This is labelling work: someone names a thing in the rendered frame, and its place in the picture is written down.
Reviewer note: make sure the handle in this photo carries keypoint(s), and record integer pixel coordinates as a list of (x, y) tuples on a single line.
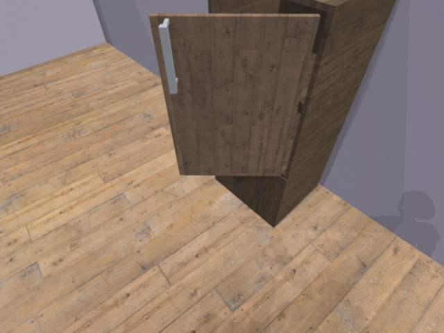
[(168, 57)]

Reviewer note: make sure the cupboard door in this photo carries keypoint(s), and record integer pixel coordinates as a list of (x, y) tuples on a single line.
[(240, 79)]

